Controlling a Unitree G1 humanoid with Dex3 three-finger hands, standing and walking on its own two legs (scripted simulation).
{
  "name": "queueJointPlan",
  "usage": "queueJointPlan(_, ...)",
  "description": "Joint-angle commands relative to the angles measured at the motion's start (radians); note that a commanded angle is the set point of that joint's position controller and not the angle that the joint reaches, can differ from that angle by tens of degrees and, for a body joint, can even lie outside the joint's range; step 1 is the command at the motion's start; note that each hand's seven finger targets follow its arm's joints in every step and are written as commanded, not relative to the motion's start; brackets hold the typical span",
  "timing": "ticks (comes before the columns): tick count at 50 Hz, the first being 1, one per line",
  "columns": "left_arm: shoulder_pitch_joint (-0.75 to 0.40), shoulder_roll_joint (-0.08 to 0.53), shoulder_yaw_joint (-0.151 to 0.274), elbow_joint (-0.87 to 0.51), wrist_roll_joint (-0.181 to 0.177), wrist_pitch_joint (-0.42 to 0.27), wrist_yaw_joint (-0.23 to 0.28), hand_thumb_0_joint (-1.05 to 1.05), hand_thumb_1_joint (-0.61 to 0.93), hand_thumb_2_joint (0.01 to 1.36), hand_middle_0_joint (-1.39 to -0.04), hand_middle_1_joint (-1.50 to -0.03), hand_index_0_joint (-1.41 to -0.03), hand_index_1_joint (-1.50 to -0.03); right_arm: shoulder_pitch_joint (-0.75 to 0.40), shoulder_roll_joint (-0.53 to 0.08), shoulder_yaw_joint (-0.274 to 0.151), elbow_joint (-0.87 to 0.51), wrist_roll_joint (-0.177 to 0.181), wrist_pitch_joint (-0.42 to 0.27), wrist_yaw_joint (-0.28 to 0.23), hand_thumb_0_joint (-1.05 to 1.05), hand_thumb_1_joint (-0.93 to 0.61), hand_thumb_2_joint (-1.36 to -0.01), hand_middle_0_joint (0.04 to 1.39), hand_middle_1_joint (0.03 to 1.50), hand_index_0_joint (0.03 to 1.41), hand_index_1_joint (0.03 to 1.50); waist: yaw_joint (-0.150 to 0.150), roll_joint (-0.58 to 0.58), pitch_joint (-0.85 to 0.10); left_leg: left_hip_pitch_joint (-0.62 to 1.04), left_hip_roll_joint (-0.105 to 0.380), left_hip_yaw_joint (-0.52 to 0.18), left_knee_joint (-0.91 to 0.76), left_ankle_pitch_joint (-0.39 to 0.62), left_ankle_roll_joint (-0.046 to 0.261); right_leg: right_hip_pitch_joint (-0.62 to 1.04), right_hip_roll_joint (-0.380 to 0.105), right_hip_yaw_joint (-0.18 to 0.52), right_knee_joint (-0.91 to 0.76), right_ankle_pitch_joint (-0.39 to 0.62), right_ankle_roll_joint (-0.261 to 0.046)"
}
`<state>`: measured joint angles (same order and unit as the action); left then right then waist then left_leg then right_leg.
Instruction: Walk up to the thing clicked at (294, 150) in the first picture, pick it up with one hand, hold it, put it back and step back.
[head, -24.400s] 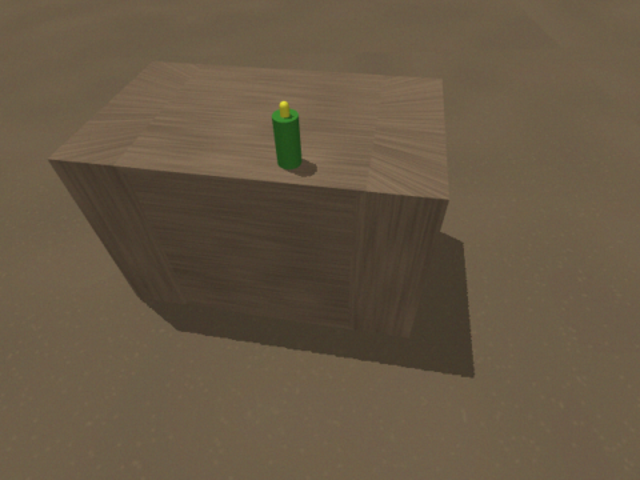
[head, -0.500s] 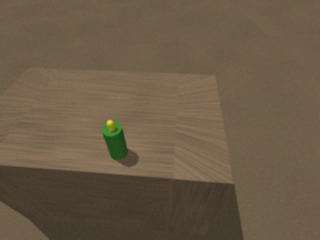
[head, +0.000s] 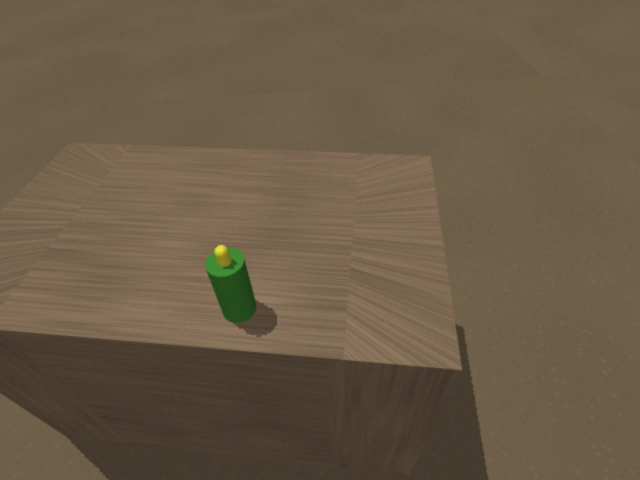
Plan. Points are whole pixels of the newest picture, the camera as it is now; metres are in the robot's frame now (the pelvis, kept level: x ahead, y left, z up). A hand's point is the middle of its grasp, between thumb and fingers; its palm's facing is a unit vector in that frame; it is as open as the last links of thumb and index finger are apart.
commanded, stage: home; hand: left
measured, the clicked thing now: (230, 280) +0.45 +0.19 -0.04
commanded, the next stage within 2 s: stand in 1.02 s
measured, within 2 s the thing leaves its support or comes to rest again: neither
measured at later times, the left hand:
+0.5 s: hand out of the picture +0.07 +0.25 -0.15, palm faces -0.02 -0.93 -0.36, open 17.3 cm
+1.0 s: hand out of the picture +0.10 +0.25 -0.15, palm faces -0.01 -0.94 -0.35, open 17.4 cm
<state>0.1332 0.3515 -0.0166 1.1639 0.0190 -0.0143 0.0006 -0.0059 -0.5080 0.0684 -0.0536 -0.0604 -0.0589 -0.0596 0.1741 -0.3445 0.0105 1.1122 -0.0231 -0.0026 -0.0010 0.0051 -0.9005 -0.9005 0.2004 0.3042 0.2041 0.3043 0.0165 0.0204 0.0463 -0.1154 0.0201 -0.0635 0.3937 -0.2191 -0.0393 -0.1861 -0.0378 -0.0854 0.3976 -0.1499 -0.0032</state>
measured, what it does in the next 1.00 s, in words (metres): stands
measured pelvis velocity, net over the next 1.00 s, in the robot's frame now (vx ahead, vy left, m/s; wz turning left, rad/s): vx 0.02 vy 0.00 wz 0.00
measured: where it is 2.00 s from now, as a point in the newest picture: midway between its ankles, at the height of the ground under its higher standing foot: outside the picture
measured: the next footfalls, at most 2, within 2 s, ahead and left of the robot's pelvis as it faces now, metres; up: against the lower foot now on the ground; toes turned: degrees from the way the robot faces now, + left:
none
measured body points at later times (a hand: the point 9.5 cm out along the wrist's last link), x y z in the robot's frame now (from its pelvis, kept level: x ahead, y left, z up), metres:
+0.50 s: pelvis +0.01 +0.00 +0.00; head +0.02 -0.01 +0.45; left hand +0.08 +0.30 -0.13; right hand +0.08 -0.30 -0.14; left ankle +0.00 +0.15 -0.74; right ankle +0.05 -0.12 -0.74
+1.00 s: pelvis +0.02 +0.00 +0.00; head +0.03 -0.01 +0.45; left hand +0.10 +0.30 -0.12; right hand +0.10 -0.30 -0.13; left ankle +0.00 +0.15 -0.74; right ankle +0.05 -0.12 -0.74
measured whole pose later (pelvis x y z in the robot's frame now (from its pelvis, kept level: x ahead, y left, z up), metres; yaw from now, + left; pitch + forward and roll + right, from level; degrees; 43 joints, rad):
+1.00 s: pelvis +0.02 +0.00 +0.00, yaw +0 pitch -3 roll +0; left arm 0.09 0.34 0.00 1.16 0.01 -0.01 -0.01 -0.01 -0.54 0.05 -0.05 -0.06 -0.06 -0.06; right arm 0.13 -0.36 0.02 1.12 -0.02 -0.01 -0.01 0.00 -0.90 -0.90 0.20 0.30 0.20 0.30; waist 0.01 0.02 0.05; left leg -0.07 0.03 -0.06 0.33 -0.22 -0.04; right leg -0.14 -0.03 -0.09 0.35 -0.16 0.00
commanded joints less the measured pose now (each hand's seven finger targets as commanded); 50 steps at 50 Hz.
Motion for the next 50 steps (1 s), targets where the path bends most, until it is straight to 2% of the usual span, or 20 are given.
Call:
queueJointPlan(1, -0.051, 0.219, 0.043, -0.04, -0.004, -0.022, 0.015, 0.0, -0.531, 0.066, -0.051, -0.056, -0.051, -0.057, -0.032, -0.202, -0.039, -0.049, 0.004, -0.015, -0.01, 0.0, -0.897, -0.901, 0.201, 0.301, 0.2, 0.301, 0.0, -0.019, -0.018, -0.115, 0.077, -0.06, -0.094, 0.004, 0.054, 0.074, -0.101, 0.141, -0.114, -0.113, -0.01)
queueJointPlan(4, -0.062, 0.227, 0.047, -0.041, -0.004, -0.022, 0.014, 0.0, -0.542, 0.06, -0.05, -0.055, -0.049, -0.055, -0.025, -0.204, -0.039, -0.046, 0.005, -0.013, -0.009, 0.0, -0.897, -0.901, 0.2, 0.301, 0.2, 0.301, -0.006, -0.031, -0.014, -0.11, 0.077, -0.059, -0.098, 0.003, 0.053, 0.059, -0.101, 0.145, -0.126, -0.132, -0.01)
queueJointPlan(5, -0.063, 0.221, 0.046, -0.041, -0.004, -0.02, 0.013, 0.0, -0.529, 0.067, -0.051, -0.057, -0.051, -0.057, -0.024, -0.204, -0.038, -0.047, 0.003, -0.014, -0.01, 0.0, -0.897, -0.901, 0.2, 0.301, 0.2, 0.301, -0.007, -0.014, -0.011, -0.119, 0.078, -0.059, -0.102, -0.005, 0.053, 0.064, -0.099, 0.141, -0.119, -0.122, -0.009)
queueJointPlan(7, -0.064, 0.218, 0.047, -0.04, -0.006, -0.023, 0.013, 0.0, -0.543, 0.059, -0.05, -0.055, -0.049, -0.055, -0.027, -0.203, -0.036, -0.048, 0.004, -0.017, -0.01, 0.0, -0.897, -0.901, 0.2, 0.301, 0.2, 0.301, -0.006, -0.01, -0.041, -0.112, 0.089, -0.064, -0.107, 0.046, 0.054, 0.105, -0.102, 0.133, -0.098, -0.04, -0.011)
queueJointPlan(13, -0.07, 0.216, 0.047, -0.039, -0.007, -0.019, 0.01, 0.0, -0.542, 0.06, -0.05, -0.055, -0.049, -0.055, -0.045, -0.212, -0.035, -0.044, 0.006, -0.018, -0.011, 0.0, -0.898, -0.901, 0.2, 0.301, 0.2, 0.301, 0.0, -0.006, -0.032, -0.108, 0.084, -0.056, -0.114, 0.036, 0.049, 0.098, -0.099, 0.13, -0.108, -0.059, -0.009)
queueJointPlan(15, -0.071, 0.212, 0.048, -0.039, -0.007, -0.02, 0.01, 0.0, -0.541, 0.061, -0.05, -0.055, -0.05, -0.055, -0.05, -0.214, -0.034, -0.043, 0.006, -0.019, -0.012, 0.0, -0.897, -0.901, 0.2, 0.301, 0.2, 0.301, 0.001, -0.006, -0.049, -0.097, 0.093, -0.059, -0.109, 0.064, 0.051, 0.119, -0.103, 0.127, -0.099, -0.008, -0.01)
queueJointPlan(20, -0.073, 0.214, 0.049, -0.037, -0.008, -0.021, 0.01, 0.0, -0.525, 0.07, -0.052, -0.058, -0.051, -0.058, -0.047, -0.213, -0.034, -0.04, 0.008, -0.017, -0.012, 0.0, -0.897, -0.901, 0.2, 0.301, 0.2, 0.301, -0.005, -0.018, -0.046, -0.085, 0.09, -0.054, -0.109, 0.073, 0.05, 0.115, -0.103, 0.122, -0.108, -0.001, -0.008)
queueJointPlan(22, -0.077, 0.217, 0.051, -0.038, -0.008, -0.019, 0.009, 0.0, -0.531, 0.067, -0.051, -0.057, -0.051, -0.057, -0.047, -0.213, -0.033, -0.039, 0.006, -0.015, -0.012, 0.0, -0.897, -0.901, 0.2, 0.301, 0.2, 0.301, -0.005, -0.022, -0.033, -0.086, 0.086, -0.05, -0.112, 0.051, 0.049, 0.096, -0.1, 0.126, -0.119, -0.038, -0.006)
queueJointPlan(24, -0.074, 0.216, 0.052, -0.042, -0.008, -0.02, 0.009, 0.0, -0.532, 0.066, -0.051, -0.057, -0.051, -0.057, -0.053, -0.218, -0.036, -0.041, 0.007, -0.018, -0.013, 0.0, -0.898, -0.901, 0.2, 0.301, 0.2, 0.301, -0.003, -0.019, -0.066, -0.064, 0.094, -0.054, -0.111, 0.102, 0.046, 0.12, -0.105, 0.122, -0.104, 0.034, -0.011)
queueJointPlan(28, -0.074, 0.208, 0.052, -0.04, -0.01, -0.018, 0.009, 0.0, -0.566, 0.046, -0.047, -0.052, -0.047, -0.052, -0.053, -0.22, -0.034, -0.038, 0.007, -0.018, -0.015, 0.0, -0.898, -0.901, 0.2, 0.301, 0.2, 0.301, -0.005, 0.0, -0.051, -0.072, 0.095, -0.051, -0.116, 0.096, 0.047, 0.119, -0.103, 0.12, -0.101, 0.047, -0.007)
queueJointPlan(32, -0.079, 0.213, 0.055, -0.041, -0.01, -0.018, 0.009, 0.0, -0.536, 0.064, -0.05, -0.057, -0.05, -0.057, -0.057, -0.218, -0.034, -0.038, 0.009, -0.018, -0.015, 0.0, -0.898, -0.901, 0.2, 0.301, 0.2, 0.301, -0.004, -0.018, -0.056, -0.059, 0.096, -0.051, -0.117, 0.121, 0.045, 0.127, -0.101, 0.113, -0.101, 0.07, -0.007)
queueJointPlan(38, -0.072, 0.207, 0.055, -0.044, -0.012, -0.02, 0.009, 0.0, -0.561, 0.049, -0.048, -0.052, -0.048, -0.052, -0.062, -0.221, -0.036, -0.041, 0.01, -0.02, -0.017, 0.0, -0.898, -0.901, 0.2, 0.301, 0.2, 0.301, -0.006, -0.016, -0.087, -0.02, 0.101, -0.044, -0.107, 0.195, 0.044, 0.144, -0.108, 0.109, -0.089, 0.175, -0.009)
queueJointPlan(41, -0.083, 0.206, 0.056, -0.05, -0.01, -0.019, 0.01, 0.0, -0.561, 0.049, -0.048, -0.053, -0.048, -0.053, -0.055, -0.216, -0.034, -0.042, 0.008, -0.019, -0.017, 0.0, -0.898, -0.901, 0.2, 0.301, 0.2, 0.301, -0.009, -0.016, -0.078, -0.038, 0.103, -0.041, -0.114, 0.187, 0.042, 0.15, -0.108, 0.108, -0.087, 0.167, -0.008)
queueJointPlan(45, -0.082, 0.209, 0.058, -0.049, -0.01, -0.015, 0.008, 0.0, -0.584, 0.036, -0.045, -0.049, -0.045, -0.049, -0.063, -0.218, -0.034, -0.04, 0.008, -0.017, -0.016, 0.0, -0.898, -0.901, 0.2, 0.301, 0.2, 0.301, -0.003, -0.014, -0.053, -0.056, 0.102, -0.047, -0.128, 0.127, 0.043, 0.137, -0.102, 0.109, -0.103, 0.071, -0.006)
queueJointPlan(47, -0.081, 0.208, 0.06, -0.05, -0.008, -0.016, 0.008, 0.0, -0.578, 0.039, -0.046, -0.05, -0.046, -0.05, -0.067, -0.221, -0.035, -0.045, 0.007, -0.018, -0.017, 0.0, -0.898, -0.901, 0.2, 0.301, 0.2, 0.301, -0.005, -0.015, -0.073, -0.041, 0.104, -0.046, -0.122, 0.161, 0.044, 0.146, -0.108, 0.109, -0.094, 0.128, -0.011)
queueJointPlan(50, -0.084, 0.21, 0.06, -0.055, -0.009, -0.018, 0.008, 0.0, -0.569, 0.045, -0.047, -0.051, -0.047, -0.051, -0.067, -0.219, -0.036, -0.045, 0.009, -0.021, -0.016, 0.0, -0.898, -0.901, 0.2, 0.301, 0.2, 0.301, -0.007, -0.015, -0.076, -0.029, 0.104, -0.044, -0.121, 0.177, 0.043, 0.144, -0.108, 0.108, -0.095, 0.142, -0.012)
